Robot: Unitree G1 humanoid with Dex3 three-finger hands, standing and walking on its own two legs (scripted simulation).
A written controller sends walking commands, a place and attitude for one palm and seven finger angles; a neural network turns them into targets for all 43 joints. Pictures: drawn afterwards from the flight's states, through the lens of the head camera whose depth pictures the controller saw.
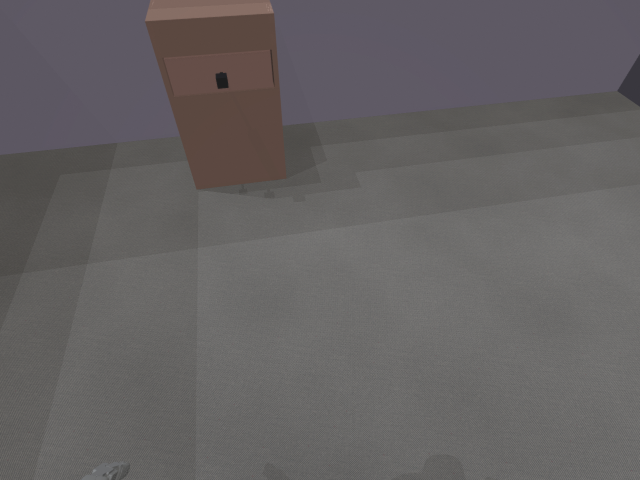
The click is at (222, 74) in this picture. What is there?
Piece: drawer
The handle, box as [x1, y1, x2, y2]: [216, 72, 228, 88]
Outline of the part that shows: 217,73 216,81 218,88 228,87 226,74 222,72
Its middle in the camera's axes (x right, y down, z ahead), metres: -0.38 -0.61 +1.46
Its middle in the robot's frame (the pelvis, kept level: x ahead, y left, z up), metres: +1.46 +0.46 -0.22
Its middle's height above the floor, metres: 0.55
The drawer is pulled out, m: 0.00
